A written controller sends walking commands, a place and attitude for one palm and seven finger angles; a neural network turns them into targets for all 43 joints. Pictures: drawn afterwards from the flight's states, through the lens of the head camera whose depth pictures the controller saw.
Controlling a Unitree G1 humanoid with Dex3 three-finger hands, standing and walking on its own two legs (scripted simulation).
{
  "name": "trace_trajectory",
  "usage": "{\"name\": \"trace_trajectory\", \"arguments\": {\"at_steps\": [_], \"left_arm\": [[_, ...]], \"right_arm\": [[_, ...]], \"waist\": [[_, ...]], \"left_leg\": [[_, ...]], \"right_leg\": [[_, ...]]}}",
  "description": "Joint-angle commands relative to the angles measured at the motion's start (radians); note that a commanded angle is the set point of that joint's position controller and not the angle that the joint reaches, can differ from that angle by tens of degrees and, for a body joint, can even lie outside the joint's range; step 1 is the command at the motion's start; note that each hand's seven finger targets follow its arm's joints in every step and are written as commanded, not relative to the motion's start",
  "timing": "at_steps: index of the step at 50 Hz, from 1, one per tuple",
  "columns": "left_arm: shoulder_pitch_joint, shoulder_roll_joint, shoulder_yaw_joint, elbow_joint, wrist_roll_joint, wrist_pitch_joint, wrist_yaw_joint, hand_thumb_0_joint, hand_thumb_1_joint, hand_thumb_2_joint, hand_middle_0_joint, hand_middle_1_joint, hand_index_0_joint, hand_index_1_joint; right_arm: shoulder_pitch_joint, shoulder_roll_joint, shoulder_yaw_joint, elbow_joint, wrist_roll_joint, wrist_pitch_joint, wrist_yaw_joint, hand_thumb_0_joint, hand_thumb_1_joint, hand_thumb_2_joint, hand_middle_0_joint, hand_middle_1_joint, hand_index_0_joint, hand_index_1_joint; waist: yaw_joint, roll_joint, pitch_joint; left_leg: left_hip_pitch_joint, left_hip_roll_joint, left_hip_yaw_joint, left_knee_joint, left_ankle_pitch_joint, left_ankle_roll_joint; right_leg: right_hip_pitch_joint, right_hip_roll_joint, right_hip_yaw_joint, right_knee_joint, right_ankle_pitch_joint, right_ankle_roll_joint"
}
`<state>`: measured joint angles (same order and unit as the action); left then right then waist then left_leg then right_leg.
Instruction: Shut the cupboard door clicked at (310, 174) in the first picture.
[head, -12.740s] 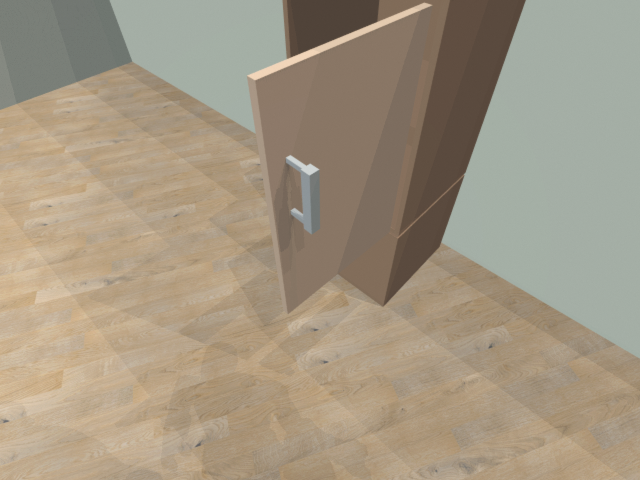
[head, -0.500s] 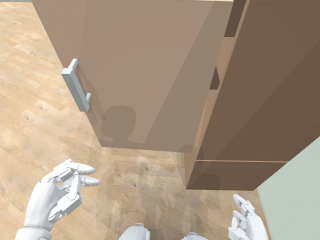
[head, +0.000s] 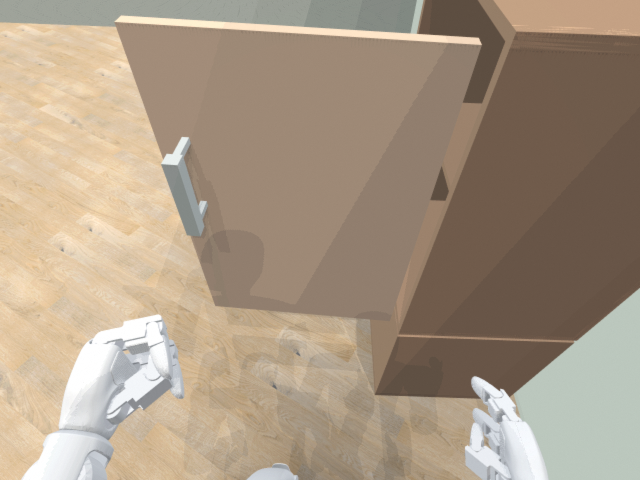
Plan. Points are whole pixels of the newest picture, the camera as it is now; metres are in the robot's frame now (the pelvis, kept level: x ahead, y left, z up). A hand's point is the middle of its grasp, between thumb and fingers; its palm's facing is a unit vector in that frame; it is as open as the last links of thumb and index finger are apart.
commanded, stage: raise the hand and make a fist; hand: left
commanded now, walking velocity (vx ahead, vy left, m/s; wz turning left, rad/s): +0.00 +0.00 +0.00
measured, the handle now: (189, 188) +0.47 +0.23 +0.10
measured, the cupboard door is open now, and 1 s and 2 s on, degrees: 87 87 87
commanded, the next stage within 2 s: bring the fist close to the handle in 0.62 s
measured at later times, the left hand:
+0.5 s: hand (165, 348) +0.23 +0.18 +0.09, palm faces -0.01 -1.00 -0.04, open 3.1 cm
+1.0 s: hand (182, 315) +0.27 +0.18 +0.10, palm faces -0.02 -1.00 -0.04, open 3.1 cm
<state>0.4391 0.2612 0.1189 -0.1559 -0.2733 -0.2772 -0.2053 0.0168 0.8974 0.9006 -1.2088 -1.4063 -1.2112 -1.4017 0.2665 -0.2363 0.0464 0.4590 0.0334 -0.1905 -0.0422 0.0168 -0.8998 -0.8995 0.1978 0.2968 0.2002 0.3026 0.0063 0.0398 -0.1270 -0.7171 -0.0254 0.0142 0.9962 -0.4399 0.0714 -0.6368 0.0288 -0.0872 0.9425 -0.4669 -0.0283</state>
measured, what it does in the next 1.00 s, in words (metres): stands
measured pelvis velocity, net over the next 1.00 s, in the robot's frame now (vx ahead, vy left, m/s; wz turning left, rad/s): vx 0.01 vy -0.01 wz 0.01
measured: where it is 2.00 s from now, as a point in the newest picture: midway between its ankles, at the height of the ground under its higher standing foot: outside the picture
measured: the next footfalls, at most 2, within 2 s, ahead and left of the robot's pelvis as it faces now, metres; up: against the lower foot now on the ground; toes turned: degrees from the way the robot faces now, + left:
none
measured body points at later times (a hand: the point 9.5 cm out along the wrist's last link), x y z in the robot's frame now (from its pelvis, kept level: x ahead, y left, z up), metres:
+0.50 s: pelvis +0.01 +0.00 +0.01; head +0.03 +0.00 +0.46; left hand +0.23 +0.24 +0.10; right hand +0.18 -0.24 -0.05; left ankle +0.03 +0.07 -0.68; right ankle +0.00 -0.11 -0.68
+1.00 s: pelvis +0.01 -0.01 +0.01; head +0.04 -0.02 +0.46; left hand +0.27 +0.23 +0.10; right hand +0.18 -0.25 -0.06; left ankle +0.03 +0.07 -0.68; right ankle +0.00 -0.11 -0.68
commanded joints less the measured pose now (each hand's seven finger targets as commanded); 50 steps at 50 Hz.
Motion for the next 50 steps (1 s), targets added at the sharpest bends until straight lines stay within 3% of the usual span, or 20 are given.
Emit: {"name": "trace_trajectory", "arguments": {"at_steps": [1,3,4,7,15,17,18,22,23,27,28,32,33,36,38,41,42,43,46,50], "left_arm": [[-0.104,0.121,0.090,-0.213,-0.023,-0.053,0.000,0.000,0.900,0.900,-1.300,-1.500,-1.300,-1.500],[-0.115,0.137,0.111,-0.198,-0.031,-0.044,-0.003,0.000,0.900,0.900,-1.300,-1.500,-1.300,-1.500],[-0.125,0.117,0.095,-0.194,-0.034,-0.040,-0.010,0.000,0.900,0.900,-1.300,-1.500,-1.300,-1.500],[-0.166,0.125,0.092,-0.201,-0.033,-0.028,-0.020,0.000,0.900,0.900,-1.300,-1.500,-1.300,-1.500],[-0.152,0.120,0.110,-0.143,-0.042,0.013,-0.032,0.000,0.900,0.900,-1.300,-1.500,-1.300,-1.500],[-0.163,0.122,0.115,-0.153,-0.044,0.008,-0.031,0.000,0.900,0.900,-1.300,-1.500,-1.300,-1.500],[-0.157,0.138,0.130,-0.145,-0.044,0.004,-0.028,0.000,0.900,0.900,-1.300,-1.500,-1.300,-1.500],[-0.176,0.126,0.114,-0.190,-0.038,-0.028,-0.021,0.000,0.900,0.900,-1.300,-1.500,-1.300,-1.500],[-0.174,0.146,0.124,-0.186,-0.031,-0.029,-0.016,0.000,0.900,0.900,-1.300,-1.500,-1.300,-1.500],[-0.158,0.123,0.115,-0.167,-0.036,-0.027,-0.019,0.000,0.900,0.900,-1.300,-1.500,-1.300,-1.500],[-0.158,0.144,0.127,-0.165,-0.033,-0.024,-0.020,0.000,0.900,0.900,-1.300,-1.500,-1.300,-1.500],[-0.160,0.129,0.117,-0.187,-0.035,-0.027,-0.021,0.000,0.900,0.900,-1.300,-1.500,-1.300,-1.500],[-0.154,0.145,0.133,-0.173,-0.035,-0.024,-0.017,0.000,0.900,0.900,-1.300,-1.500,-1.300,-1.500],[-0.160,0.122,0.118,-0.165,-0.041,-0.025,-0.023,0.000,0.900,0.900,-1.300,-1.500,-1.300,-1.500],[-0.232,0.158,0.143,-0.124,-0.038,-0.024,-0.024,0.000,0.900,0.900,-1.300,-1.500,-1.300,-1.500],[-0.312,0.131,0.117,-0.108,-0.039,-0.030,-0.038,0.000,0.900,0.900,-1.300,-1.500,-1.300,-1.500],[-0.353,0.150,0.127,-0.095,-0.039,-0.031,-0.038,0.000,0.900,0.900,-1.300,-1.500,-1.300,-1.500],[-0.378,0.161,0.136,-0.084,-0.042,-0.030,-0.038,0.000,0.900,0.900,-1.300,-1.500,-1.300,-1.500],[-0.424,0.139,0.106,-0.047,-0.032,-0.018,-0.044,0.000,0.900,0.900,-1.300,-1.500,-1.300,-1.500],[-0.485,0.157,0.123,0.033,-0.023,0.008,-0.033,0.000,0.900,0.900,-1.300,-1.500,-1.300,-1.500]], "right_arm": [[-0.053,-0.138,-0.053,-0.138,0.008,-0.058,-0.017,0.000,-0.900,-0.900,0.200,0.300,0.200,0.300],[-0.057,-0.141,-0.052,-0.128,0.007,-0.062,-0.017,0.000,-0.900,-0.900,0.200,0.300,0.200,0.300],[-0.055,-0.139,-0.051,-0.128,0.010,-0.063,-0.017,0.000,-0.900,-0.900,0.200,0.300,0.200,0.300],[-0.056,-0.142,-0.048,-0.119,0.012,-0.071,-0.018,0.000,-0.900,-0.900,0.200,0.300,0.200,0.300],[-0.059,-0.144,-0.051,-0.104,0.014,-0.077,-0.017,0.000,-0.900,-0.900,0.200,0.300,0.200,0.300],[-0.059,-0.144,-0.053,-0.103,0.012,-0.079,-0.016,0.000,-0.900,-0.900,0.200,0.300,0.200,0.300],[-0.059,-0.147,-0.055,-0.100,0.009,-0.079,-0.016,0.000,-0.900,-0.900,0.200,0.300,0.200,0.300],[-0.058,-0.144,-0.056,-0.100,0.008,-0.082,-0.013,0.000,-0.900,-0.900,0.200,0.300,0.200,0.300],[-0.056,-0.146,-0.056,-0.094,0.006,-0.080,-0.012,0.000,-0.900,-0.900,0.200,0.300,0.200,0.300],[-0.054,-0.144,-0.058,-0.095,0.008,-0.075,-0.011,0.000,-0.900,-0.900,0.200,0.300,0.200,0.300],[-0.056,-0.149,-0.058,-0.094,0.006,-0.073,-0.012,0.000,-0.900,-0.900,0.200,0.300,0.200,0.300],[-0.058,-0.142,-0.057,-0.097,0.009,-0.073,-0.013,0.000,-0.900,-0.900,0.200,0.300,0.200,0.300],[-0.056,-0.145,-0.058,-0.095,0.006,-0.070,-0.014,0.000,-0.900,-0.900,0.200,0.300,0.200,0.300],[-0.061,-0.142,-0.057,-0.093,0.008,-0.069,-0.014,0.000,-0.900,-0.900,0.200,0.300,0.200,0.300],[-0.055,-0.151,-0.055,-0.076,0.006,-0.062,-0.019,0.000,-0.900,-0.900,0.200,0.300,0.200,0.300],[-0.071,-0.146,-0.053,-0.075,0.010,-0.064,-0.023,0.000,-0.900,-0.900,0.200,0.300,0.200,0.300],[-0.068,-0.149,-0.053,-0.067,0.013,-0.066,-0.025,0.000,-0.900,-0.900,0.200,0.300,0.200,0.300],[-0.067,-0.150,-0.053,-0.059,0.010,-0.066,-0.028,0.000,-0.900,-0.900,0.200,0.300,0.200,0.300],[-0.063,-0.148,-0.053,-0.054,0.015,-0.068,-0.030,0.000,-0.900,-0.900,0.200,0.300,0.200,0.300],[-0.061,-0.151,-0.052,-0.044,0.014,-0.062,-0.029,0.000,-0.900,-0.900,0.200,0.300,0.200,0.300]], "waist": [[-0.005,0.032,-0.106],[-0.004,0.007,-0.102],[-0.007,0.002,-0.102],[-0.007,0.044,-0.095],[0.004,-0.001,-0.087],[0.004,-0.001,-0.088],[0.007,-0.032,-0.093],[0.003,0.033,-0.118],[-0.001,0.019,-0.109],[-0.002,0.010,-0.106],[-0.003,0.000,-0.110],[-0.002,0.022,-0.125],[-0.002,-0.010,-0.122],[-0.004,-0.009,-0.114],[-0.020,-0.027,-0.085],[-0.020,0.021,-0.093],[-0.026,0.024,-0.092],[-0.027,-0.014,-0.107],[-0.024,0.025,-0.135],[-0.020,-0.011,-0.138]], "left_leg": [[0.181,0.038,-0.124,-0.239,0.088,-0.053],[0.179,0.037,-0.119,-0.236,0.112,-0.050],[0.184,0.035,-0.112,-0.237,0.121,-0.050],[0.212,0.039,-0.122,-0.257,0.124,-0.057],[0.221,0.031,-0.102,-0.268,0.183,-0.054],[0.223,0.030,-0.099,-0.269,0.181,-0.055],[0.215,0.029,-0.097,-0.262,0.190,-0.052],[0.242,0.028,-0.093,-0.255,0.218,-0.055],[0.236,0.032,-0.096,-0.252,0.216,-0.052],[0.229,0.029,-0.090,-0.250,0.208,-0.052],[0.218,0.029,-0.088,-0.243,0.206,-0.048],[0.240,0.028,-0.088,-0.246,0.222,-0.052],[0.227,0.029,-0.088,-0.241,0.223,-0.046],[0.221,0.026,-0.083,-0.238,0.219,-0.048],[0.195,0.026,-0.081,-0.226,0.198,-0.043],[0.208,0.023,-0.080,-0.233,0.166,-0.045],[0.211,0.025,-0.085,-0.235,0.150,-0.045],[0.206,0.025,-0.083,-0.229,0.155,-0.039],[0.235,0.024,-0.084,-0.239,0.180,-0.042],[0.229,0.023,-0.077,-0.247,0.201,-0.041]], "right_leg": [[0.031,0.009,0.027,-0.155,0.108,-0.010],[0.052,0.010,0.032,-0.166,0.126,-0.009],[0.058,0.007,0.033,-0.173,0.132,-0.007],[0.058,0.005,0.029,-0.180,0.139,-0.010],[0.108,0.000,0.033,-0.207,0.191,-0.005],[0.110,-0.001,0.033,-0.208,0.189,-0.005],[0.123,0.000,0.039,-0.208,0.194,-0.005],[0.110,-0.001,0.038,-0.194,0.216,-0.007],[0.110,0.001,0.039,-0.194,0.215,-0.007],[0.106,-0.001,0.038,-0.197,0.214,-0.004],[0.114,0.000,0.046,-0.198,0.213,-0.003],[0.115,-0.002,0.040,-0.194,0.227,-0.004],[0.120,0.000,0.044,-0.197,0.231,-0.002],[0.118,-0.003,0.046,-0.199,0.231,0.000],[0.103,-0.003,0.057,-0.207,0.211,0.002],[0.088,-0.007,0.060,-0.214,0.172,0.000],[0.078,-0.006,0.061,-0.217,0.155,0.000],[0.094,-0.007,0.072,-0.224,0.156,0.004],[0.103,-0.009,0.065,-0.218,0.189,0.001],[0.127,-0.013,0.068,-0.225,0.218,0.003]]}}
